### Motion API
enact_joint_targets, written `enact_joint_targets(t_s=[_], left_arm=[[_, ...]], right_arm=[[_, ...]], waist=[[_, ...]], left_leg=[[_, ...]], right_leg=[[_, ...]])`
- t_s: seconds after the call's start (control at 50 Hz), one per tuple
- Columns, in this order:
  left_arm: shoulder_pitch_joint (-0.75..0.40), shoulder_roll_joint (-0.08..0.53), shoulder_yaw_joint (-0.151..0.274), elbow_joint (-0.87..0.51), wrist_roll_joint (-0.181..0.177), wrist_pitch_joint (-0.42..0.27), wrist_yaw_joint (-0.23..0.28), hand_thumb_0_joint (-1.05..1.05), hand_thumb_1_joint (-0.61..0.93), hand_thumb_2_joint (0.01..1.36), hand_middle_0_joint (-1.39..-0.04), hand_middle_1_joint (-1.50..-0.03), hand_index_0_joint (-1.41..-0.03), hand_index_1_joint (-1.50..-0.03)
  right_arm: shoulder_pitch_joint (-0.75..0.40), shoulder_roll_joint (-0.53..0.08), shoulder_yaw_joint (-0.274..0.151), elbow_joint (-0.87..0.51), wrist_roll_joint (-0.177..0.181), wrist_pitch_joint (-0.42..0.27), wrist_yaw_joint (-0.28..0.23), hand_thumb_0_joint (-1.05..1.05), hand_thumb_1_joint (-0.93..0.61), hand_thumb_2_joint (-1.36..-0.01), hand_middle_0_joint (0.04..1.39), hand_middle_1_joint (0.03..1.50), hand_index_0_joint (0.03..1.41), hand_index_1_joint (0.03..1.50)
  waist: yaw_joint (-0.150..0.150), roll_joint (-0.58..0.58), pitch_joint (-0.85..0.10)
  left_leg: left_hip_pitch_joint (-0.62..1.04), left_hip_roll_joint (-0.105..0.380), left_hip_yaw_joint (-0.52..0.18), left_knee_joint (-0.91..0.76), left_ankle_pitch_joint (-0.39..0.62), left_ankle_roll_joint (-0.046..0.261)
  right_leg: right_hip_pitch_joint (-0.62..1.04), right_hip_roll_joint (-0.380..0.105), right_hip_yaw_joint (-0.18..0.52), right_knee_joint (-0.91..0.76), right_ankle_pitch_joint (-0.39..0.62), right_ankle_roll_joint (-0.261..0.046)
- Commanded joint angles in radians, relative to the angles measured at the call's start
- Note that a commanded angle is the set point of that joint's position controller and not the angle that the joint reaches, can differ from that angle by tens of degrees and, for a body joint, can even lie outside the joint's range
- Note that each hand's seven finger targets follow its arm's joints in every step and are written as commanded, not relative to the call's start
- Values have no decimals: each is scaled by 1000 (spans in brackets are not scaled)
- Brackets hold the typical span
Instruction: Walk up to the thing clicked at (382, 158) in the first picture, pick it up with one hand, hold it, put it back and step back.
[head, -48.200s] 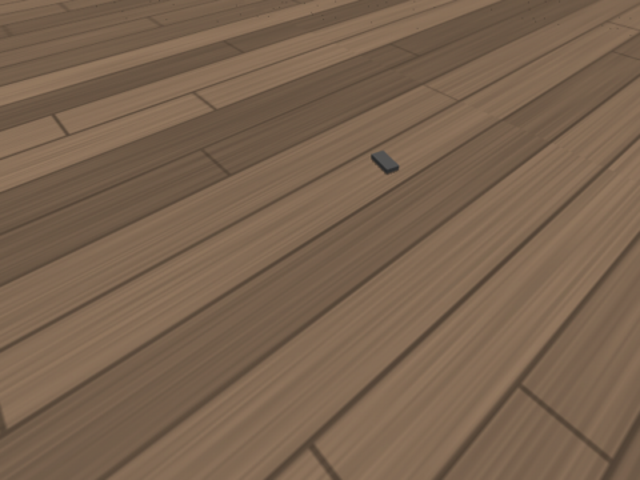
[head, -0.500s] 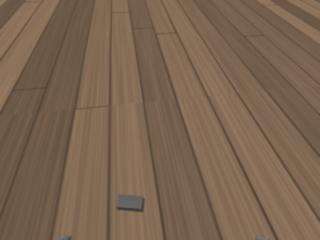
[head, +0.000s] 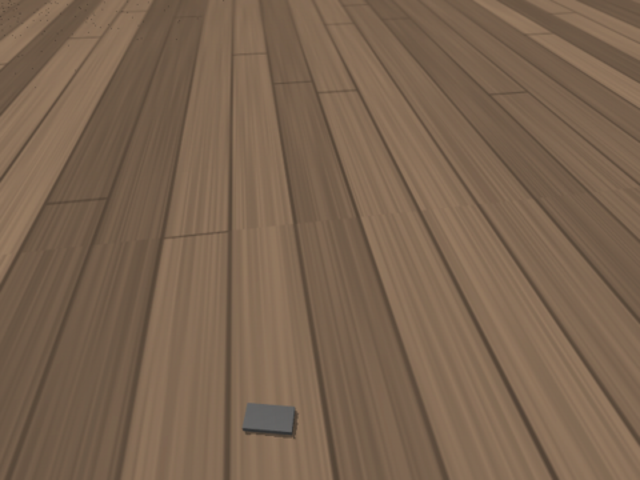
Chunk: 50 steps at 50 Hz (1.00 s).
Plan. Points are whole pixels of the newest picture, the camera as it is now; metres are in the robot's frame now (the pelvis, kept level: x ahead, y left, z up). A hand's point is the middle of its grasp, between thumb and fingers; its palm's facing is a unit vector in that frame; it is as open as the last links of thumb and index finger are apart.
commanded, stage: stand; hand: left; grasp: from above
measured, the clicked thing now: (269, 418) +0.48 +0.18 -0.77
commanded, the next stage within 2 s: step back in 1.70 s
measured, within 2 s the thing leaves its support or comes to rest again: neither
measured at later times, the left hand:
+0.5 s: hand out of the picture +0.06 +0.22 -0.16, palm faces +0.01 -0.95 -0.32, open 7.4 cm
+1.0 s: hand out of the picture +0.10 +0.22 -0.16, palm faces +0.00 -0.94 -0.33, open 7.4 cm
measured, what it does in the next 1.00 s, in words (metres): stands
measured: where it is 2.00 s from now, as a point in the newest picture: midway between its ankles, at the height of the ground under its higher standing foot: outside the picture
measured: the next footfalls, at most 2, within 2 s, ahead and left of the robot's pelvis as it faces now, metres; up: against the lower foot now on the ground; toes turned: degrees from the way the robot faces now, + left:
none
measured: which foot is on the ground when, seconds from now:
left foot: down 0.00-1.00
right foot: down 0.00-1.00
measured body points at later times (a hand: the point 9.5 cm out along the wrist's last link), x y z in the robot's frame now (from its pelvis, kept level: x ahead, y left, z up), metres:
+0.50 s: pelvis +0.01 -0.02 +0.00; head +0.01 -0.02 +0.45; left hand +0.06 +0.27 -0.14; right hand +0.07 -0.30 -0.14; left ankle +0.02 +0.10 -0.75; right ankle +0.00 -0.14 -0.75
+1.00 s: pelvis +0.03 -0.02 +0.00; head +0.04 -0.02 +0.45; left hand +0.10 +0.27 -0.13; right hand +0.10 -0.31 -0.13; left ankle +0.02 +0.10 -0.74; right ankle +0.00 -0.14 -0.74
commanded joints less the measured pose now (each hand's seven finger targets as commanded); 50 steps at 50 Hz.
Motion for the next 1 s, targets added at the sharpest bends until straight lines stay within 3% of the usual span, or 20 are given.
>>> enact_joint_targets(t_s=[0.0, 0.08, 0.12, 0.22, 0.32, 0.4, 0.5, 0.56, 0.6, 0.78, 0.84, 0.88, 0.98], left_arm=[[-41, 184, 33, -48, 0, -21, 10, 0, 900, 900, -200, -300, -200, -301], [-33, 189, 31, -38, 1, -20, 6, 0, 900, 900, -200, -300, -200, -301], [-24, 191, 28, -31, 1, -22, 4, 0, 900, 900, -200, -300, -200, -301], [-42, 194, 26, -30, -5, -31, 6, 0, 900, 900, -200, -300, -200, -301], [-59, 201, 27, -25, -11, -30, 4, 0, 900, 900, -200, -300, -200, -301], [-59, 201, 24, -18, -10, -29, 3, 0, 900, 900, -200, -300, -200, -301], [-82, 207, 26, -28, -13, -33, 2, 0, 900, 900, -200, -300, -200, -301], [-86, 216, 27, -23, -13, -33, 1, 0, 900, 900, -200, -300, -200, -301], [-92, 211, 26, -26, -14, -33, 0, 0, 900, 900, -200, -300, -200, -301], [-109, 218, 27, -25, -17, -33, -1, 0, 900, 900, -200, -300, -200, -301], [-116, 221, 29, -27, -18, -35, -1, 0, 900, 900, -200, -300, -200, -301], [-117, 220, 28, -30, -18, -34, -1, 0, 900, 900, -200, -300, -200, -301], [-117, 218, 24, -32, -18, -35, -3, 0, 900, 900, -200, -300, -200, -301]], right_arm=[[-40, -199, -32, -52, 2, -22, -7, 0, -900, -900, 200, 300, 200, 300], [-44, -209, -29, -49, 2, -19, -5, 0, -900, -900, 200, 300, 200, 300], [-50, -210, -27, -47, 4, -19, -2, 0, -900, -900, 200, 300, 200, 300], [-52, -208, -20, -39, 8, -28, -2, 0, -900, -900, 200, 300, 200, 300], [-49, -216, -13, -27, 9, -29, -4, 0, -900, -900, 200, 300, 200, 300], [-51, -222, -10, -22, 11, -26, -3, 0, -900, -900, 200, 300, 200, 300], [-53, -226, -6, -16, 10, -30, -6, 0, -900, -900, 200, 300, 200, 300], [-59, -227, -5, -15, 12, -30, -5, 0, -900, -900, 200, 300, 200, 300], [-64, -233, -5, -16, 12, -31, -6, 0, -900, -900, 200, 300, 200, 300], [-77, -237, -4, -11, 14, -32, -5, 0, -900, -900, 200, 300, 200, 300], [-79, -242, -5, -14, 14, -36, -6, 0, -900, -900, 200, 300, 200, 300], [-78, -244, -3, -14, 15, -34, -5, 0, -900, -900, 200, 300, 200, 300], [-92, -251, -4, -14, 15, -36, -5, 0, -900, -900, 200, 300, 200, 300]], waist=[[-12, 16, 14], [-8, 26, 17], [-5, 8, 24], [-13, -3, -29], [-15, 5, -33], [-15, -11, -6], [-16, 8, -57], [-16, -15, -35], [-16, 0, -66], [-16, 3, -66], [-18, 5, -88], [-20, 3, -77], [-14, 13, -89]], left_leg=[[-61, 126, -136, -124, -91, 3], [-96, 130, -147, -141, -167, 4], [-94, 127, -145, -133, -155, 2], [-7, 131, -124, -91, 20, 5], [-6, 137, -117, -93, 53, 6], [-19, 135, -116, -100, 34, 1], [6, 145, -102, -80, 145, 0], [-6, 143, -106, -97, 128, -5], [15, 149, -102, -84, 162, -1], [20, 153, -97, -93, 177, -8], [38, 159, -91, -82, 233, -4], [20, 156, -94, -94, 196, -6], [44, 161, -92, -83, 251, -8]], right_leg=[[-35, -62, 71, -88, -32, -39], [-32, -56, 68, -83, -65, -41], [-48, -57, 72, -91, -87, -43], [-36, -78, 84, -99, 23, -49], [-17, -79, 87, -95, 71, -49], [-31, -73, 85, -111, 28, -46], [16, -84, 91, -101, 136, -49], [5, -77, 86, -110, 107, -45], [22, -83, 86, -105, 150, -46], [23, -80, 84, -109, 156, -47], [42, -85, 85, -96, 215, -51], [36, -82, 80, -103, 182, -46], [38, -85, 82, -99, 226, -48]])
